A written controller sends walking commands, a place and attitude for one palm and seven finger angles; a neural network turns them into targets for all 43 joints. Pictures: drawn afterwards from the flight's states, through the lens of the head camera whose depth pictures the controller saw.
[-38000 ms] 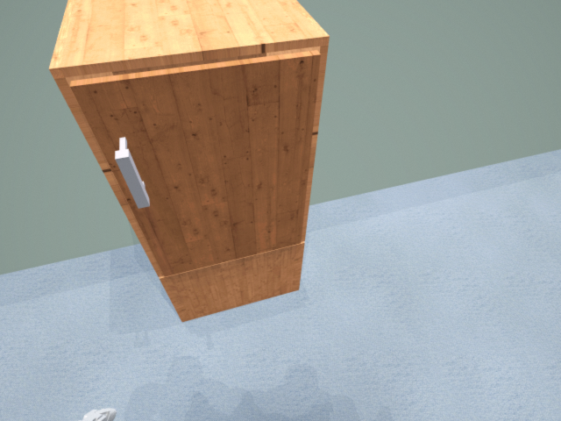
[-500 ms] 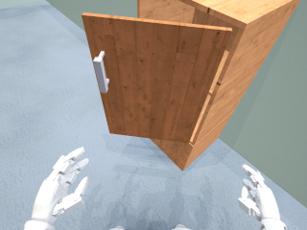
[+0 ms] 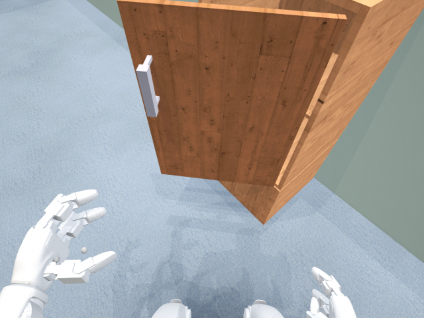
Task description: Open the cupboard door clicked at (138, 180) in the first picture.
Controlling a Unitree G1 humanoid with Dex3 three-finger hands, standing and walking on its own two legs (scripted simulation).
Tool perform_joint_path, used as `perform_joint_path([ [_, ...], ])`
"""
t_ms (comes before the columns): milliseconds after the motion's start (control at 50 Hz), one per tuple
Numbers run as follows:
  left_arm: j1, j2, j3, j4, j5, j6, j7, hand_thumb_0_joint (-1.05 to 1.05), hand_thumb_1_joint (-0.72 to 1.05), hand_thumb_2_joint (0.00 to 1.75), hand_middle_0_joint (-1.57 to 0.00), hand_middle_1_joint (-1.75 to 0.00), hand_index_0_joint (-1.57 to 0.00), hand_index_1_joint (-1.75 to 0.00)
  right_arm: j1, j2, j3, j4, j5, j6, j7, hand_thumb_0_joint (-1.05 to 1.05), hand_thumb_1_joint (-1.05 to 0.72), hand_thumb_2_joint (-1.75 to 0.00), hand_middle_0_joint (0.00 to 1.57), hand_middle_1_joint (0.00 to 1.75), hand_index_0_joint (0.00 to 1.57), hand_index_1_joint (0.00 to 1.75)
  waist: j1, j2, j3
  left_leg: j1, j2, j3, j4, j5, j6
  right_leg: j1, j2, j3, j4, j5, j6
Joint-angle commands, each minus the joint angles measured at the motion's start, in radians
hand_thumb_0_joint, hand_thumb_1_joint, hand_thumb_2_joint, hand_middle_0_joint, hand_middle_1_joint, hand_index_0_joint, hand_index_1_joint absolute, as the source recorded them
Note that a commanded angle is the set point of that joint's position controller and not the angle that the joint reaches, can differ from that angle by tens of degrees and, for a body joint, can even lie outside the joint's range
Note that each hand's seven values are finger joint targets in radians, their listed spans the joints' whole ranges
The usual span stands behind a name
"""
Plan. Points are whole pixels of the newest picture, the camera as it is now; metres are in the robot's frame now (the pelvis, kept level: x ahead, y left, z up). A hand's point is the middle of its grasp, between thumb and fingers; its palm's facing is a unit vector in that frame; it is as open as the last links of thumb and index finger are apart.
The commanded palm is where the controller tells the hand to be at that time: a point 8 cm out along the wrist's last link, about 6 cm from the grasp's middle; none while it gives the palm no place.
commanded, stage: raise the hand with hooked fingers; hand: left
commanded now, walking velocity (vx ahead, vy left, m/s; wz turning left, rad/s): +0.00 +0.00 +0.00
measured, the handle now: (150, 87) +0.58 +0.18 +0.08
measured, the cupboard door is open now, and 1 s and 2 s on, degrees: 42 42 42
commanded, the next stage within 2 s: move the hooked fingers beside the handle in 1.24 s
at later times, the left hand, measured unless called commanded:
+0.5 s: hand (59, 216) +0.26 +0.26 +0.08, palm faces -0.02 -1.00 -0.07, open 13.8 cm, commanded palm +0.24 +0.31 +0.09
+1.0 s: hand (62, 185) +0.31 +0.27 +0.10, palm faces -0.04 -1.00 -0.03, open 14.0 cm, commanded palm +0.28 +0.31 +0.10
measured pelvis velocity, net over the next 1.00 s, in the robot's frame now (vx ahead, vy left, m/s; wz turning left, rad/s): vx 0.02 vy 0.00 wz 0.00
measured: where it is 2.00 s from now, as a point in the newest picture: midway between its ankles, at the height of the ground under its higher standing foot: outside the picture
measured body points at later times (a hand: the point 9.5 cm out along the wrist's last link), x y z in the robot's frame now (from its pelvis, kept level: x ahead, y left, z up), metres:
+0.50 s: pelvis +0.01 +0.01 +0.02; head +0.05 +0.01 +0.46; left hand +0.26 +0.32 +0.09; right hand +0.19 -0.23 -0.05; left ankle +0.00 +0.10 -0.67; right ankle +0.03 -0.12 -0.67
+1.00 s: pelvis +0.02 +0.00 +0.03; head +0.07 +0.00 +0.48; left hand +0.30 +0.32 +0.10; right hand +0.16 -0.27 -0.05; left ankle +0.00 +0.10 -0.67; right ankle +0.03 -0.12 -0.67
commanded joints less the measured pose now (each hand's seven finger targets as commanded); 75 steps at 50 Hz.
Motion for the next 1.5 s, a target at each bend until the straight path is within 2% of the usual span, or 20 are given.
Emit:
perform_joint_path([
  [0, -0.108, 0.136, 0.044, -0.189, 0.011, -0.145, 0.024, 0.0, -0.13, 0.46, -0.27, -0.96, -0.27, -0.96, -0.085, -0.181, -0.071, -0.163, 0.003, -0.089, -0.007, 0.0, -0.9, -0.9, 0.2, 0.3, 0.2, 0.3, -0.002, 0.034, -0.152, 0.093, -0.027, -0.079, -0.185, 0.257, -0.015, 0.117, 0.047, 0.015, -0.117, 0.096, -0.015],
  [80, -0.176, 0.178, 0.033, -0.122, 0.014, -0.139, -0.04, 0.0, -0.22, 0.42, -0.28, -1.02, -0.28, -1.02, -0.058, -0.214, -0.07, -0.156, 0.015, -0.105, -0.018, 0.0, -0.9, -0.9, 0.2, 0.3, 0.2, 0.3, -0.026, 0.039, -0.14, 0.099, -0.029, -0.085, -0.198, 0.182, -0.009, 0.115, 0.044, 0.031, -0.15, 0.039, -0.015],
  [180, -0.227, 0.309, 0.16, -0.154, -0.017, -0.108, -0.05, 0.0, -0.34, 0.37, -0.29, -1.1, -0.29, -1.1, -0.056, -0.224, -0.067, -0.16, 0.018, -0.11, -0.032, 0.0, -0.9, -0.9, 0.2, 0.3, 0.2, 0.3, 0.02, 0.1, -0.218, 0.177, -0.026, -0.093, -0.233, 0.273, -0.013, 0.203, 0.046, 0.023, -0.154, 0.113, -0.023],
  [240, -0.222, 0.293, 0.18, -0.153, -0.038, -0.101, -0.031, 0.0, -0.41, 0.34, -0.29, -1.14, -0.29, -1.14, -0.057, -0.211, -0.06, -0.161, 0.016, -0.105, -0.029, 0.0, -0.9, -0.9, 0.2, 0.3, 0.2, 0.3, 0.029, 0.121, -0.218, 0.211, -0.024, -0.086, -0.247, 0.342, -0.021, 0.234, 0.046, 0.013, -0.161, 0.176, -0.021],
  [300, -0.241, 0.256, 0.149, -0.07, -0.038, -0.071, -0.036, 0.0, -0.48, 0.31, -0.3, -1.18, -0.3, -1.18, -0.05, -0.215, -0.056, -0.157, 0.018, -0.093, -0.024, 0.0, -0.9, -0.9, 0.2, 0.3, 0.2, 0.3, 0.012, 0.109, -0.154, 0.21, -0.021, -0.083, -0.257, 0.365, -0.025, 0.222, 0.052, 0.006, -0.174, 0.21, -0.019],
  [380, -0.319, 0.268, 0.119, 0.029, -0.017, -0.013, -0.075, 0.0, -0.5, 0.3, -0.3, -1.2, -0.3, -1.2, -0.042, -0.232, -0.051, -0.161, 0.021, -0.083, -0.025, 0.0, -0.9, -0.9, 0.2, 0.3, 0.2, 0.3, -0.008, 0.074, -0.099, 0.192, -0.021, -0.082, -0.272, 0.315, -0.02, 0.215, 0.053, 0.011, -0.201, 0.189, -0.018],
  [440, -0.417, 0.314, 0.142, 0.054, -0.014, 0.006, -0.111, 0.0, -0.5, 0.3, -0.3, -1.2, -0.3, -1.2, -0.038, -0.239, -0.05, -0.162, 0.023, -0.077, -0.035, 0.0, -0.9, -0.9, 0.2, 0.3, 0.2, 0.3, -0.014, 0.046, -0.138, 0.209, -0.023, -0.079, -0.279, 0.3, -0.014, 0.235, 0.051, 0.02, -0.223, 0.188, -0.014],
  [520, -0.523, 0.391, 0.211, 0.026, -0.031, -0.025, -0.128, 0.0, -0.5, 0.3, -0.3, -1.2, -0.3, -1.2, -0.037, -0.233, -0.044, -0.153, 0.017, -0.079, -0.045, 0.0, -0.9, -0.9, 0.2, 0.3, 0.2, 0.3, 0.001, 0.078, -0.218, 0.273, -0.025, -0.08, -0.282, 0.37, -0.016, 0.285, 0.053, 0.028, -0.223, 0.241, -0.02],
  [580, -0.545, 0.426, 0.251, 0.072, -0.043, -0.046, -0.132, 0.0, -0.5, 0.3, -0.3, -1.2, -0.3, -1.2, -0.036, -0.232, -0.041, -0.135, 0.014, -0.081, -0.047, 0.0, -0.9, -0.9, 0.2, 0.3, 0.2, 0.3, 0.01, 0.077, -0.21, 0.274, -0.027, -0.078, -0.283, 0.379, -0.018, 0.3, 0.055, 0.033, -0.23, 0.251, -0.023],
  [680, -0.583, 0.422, 0.239, 0.228, -0.043, 0.002, -0.181, 0.0, -0.5, 0.3, -0.3, -1.2, -0.3, -1.2, -0.029, -0.241, -0.039, -0.121, 0.02, -0.067, -0.051, 0.0, -0.9, -0.9, 0.2, 0.3, 0.2, 0.3, 0.003, 0.078, -0.161, 0.251, -0.03, -0.061, -0.297, 0.367, -0.012, 0.31, 0.046, 0.045, -0.259, 0.263, -0.022],
  [760, -0.587, 0.406, 0.213, 0.243, -0.039, 0.031, -0.211, 0.0, -0.5, 0.3, -0.3, -1.2, -0.3, -1.2, -0.013, -0.242, -0.047, -0.135, 0.023, -0.062, -0.049, 0.0, -0.9, -0.9, 0.2, 0.3, 0.2, 0.3, 0.003, 0.063, -0.202, 0.28, -0.03, -0.057, -0.308, 0.422, -0.008, 0.326, 0.043, 0.042, -0.267, 0.317, -0.016],
  [820, -0.563, 0.418, 0.231, 0.212, -0.048, 0.008, -0.211, 0.0, -0.5, 0.3, -0.3, -1.2, -0.3, -1.2, -0.005, -0.243, -0.052, -0.14, 0.018, -0.064, -0.037, 0.0, -0.9, -0.9, 0.2, 0.3, 0.2, 0.3, 0.016, 0.054, -0.239, 0.297, -0.029, -0.057, -0.303, 0.492, -0.009, 0.353, 0.046, 0.044, -0.259, 0.377, -0.016],
  [880, -0.562, 0.448, 0.275, 0.23, -0.056, -0.02, -0.186, 0.0, -0.5, 0.3, -0.3, -1.2, -0.3, -1.2, -0.005, -0.244, -0.054, -0.137, 0.011, -0.06, -0.032, 0.0, -0.9, -0.9, 0.2, 0.3, 0.2, 0.3, 0.013, 0.0, -0.193, 0.259, -0.029, -0.05, -0.304, 0.435, -0.008, 0.348, 0.048, 0.05, -0.268, 0.34, -0.017],
  [1040, -0.593, 0.428, 0.244, 0.182, -0.033, -0.055, -0.17, 0.0, -0.5, 0.3, -0.3, -1.2, -0.3, -1.2, -0.001, -0.233, -0.054, -0.132, 0.013, -0.054, -0.035, 0.0, -0.9, -0.9, 0.2, 0.3, 0.2, 0.3, 0.005, 0.128, -0.24, 0.308, -0.031, -0.04, -0.315, 0.448, -0.006, 0.352, 0.042, 0.057, -0.268, 0.347, -0.015],
  [1120, -0.595, 0.415, 0.238, 0.213, -0.044, -0.05, -0.18, 0.0, -0.5, 0.3, -0.3, -1.2, -0.3, -1.2, -0.005, -0.236, -0.054, -0.125, 0.016, -0.052, -0.04, 0.0, -0.9, -0.9, 0.2, 0.3, 0.2, 0.3, -0.011, 0.047, -0.193, 0.282, -0.029, -0.048, -0.318, 0.404, -0.003, 0.34, 0.045, 0.054, -0.283, 0.324, -0.011],
  [1180, -0.606, 0.445, 0.266, 0.25, -0.049, -0.044, -0.183, 0.0, -0.5, 0.3, -0.3, -1.2, -0.3, -1.2, -0.013, -0.241, -0.05, -0.121, 0.015, -0.051, -0.045, 0.0, -0.9, -0.9, 0.2, 0.3, 0.2, 0.3, -0.003, 0.045, -0.174, 0.264, -0.031, -0.045, -0.32, 0.367, -0.004, 0.34, 0.041, 0.062, -0.29, 0.287, -0.014],
  [1320, -0.614, 0.412, 0.234, 0.271, -0.046, -0.04, -0.2, 0.0, -0.5, 0.3, -0.3, -1.2, -0.3, -1.2, -0.016, -0.237, -0.049, -0.129, 0.017, -0.05, -0.045, 0.0, -0.9, -0.9, 0.2, 0.3, 0.2, 0.3, -0.006, 0.027, -0.196, 0.269, -0.033, -0.043, -0.32, 0.366, -0.002, 0.344, 0.039, 0.062, -0.289, 0.294, -0.01],
  [1380, -0.764, 0.441, 0.224, 0.301, -0.037, -0.048, -0.199, 0.0, -0.5, 0.3, -0.3, -1.2, -0.3, -1.2, -0.01, -0.246, -0.044, -0.102, 0.015, -0.044, -0.056, 0.0, -0.9, -0.9, 0.2, 0.3, 0.2, 0.3, -0.032, 0.037, -0.147, 0.246, -0.031, -0.047, -0.312, 0.314, -0.004, 0.297, 0.04, 0.069, -0.292, 0.236, -0.013],
  [1440, -0.832, 0.441, 0.213, 0.327, -0.024, -0.063, -0.196, 0.0, -0.5, 0.3, -0.3, -1.2, -0.3, -1.2, -0.002, -0.242, -0.044, -0.096, 0.016, -0.042, -0.063, 0.0, -0.9, -0.9, 0.2, 0.3, 0.2, 0.3, -0.034, 0.079, -0.176, 0.27, -0.03, -0.054, -0.319, 0.296, -0.005, 0.277, 0.039, 0.063, -0.288, 0.206, -0.015],
  [1480, -0.892, 0.446, 0.197, 0.341, -0.016, -0.069, -0.195, 0.0, -0.5, 0.3, -0.3, -1.2, -0.3, -1.2, 0.008, -0.246, -0.043, -0.087, 0.013, -0.041, -0.066, 0.0, -0.9, -0.9, 0.2, 0.3, 0.2, 0.3, -0.04, 0.066, -0.196, 0.275, -0.028, -0.057, -0.312, 0.307, -0.004, 0.276, 0.041, 0.065, -0.28, 0.216, -0.017],
])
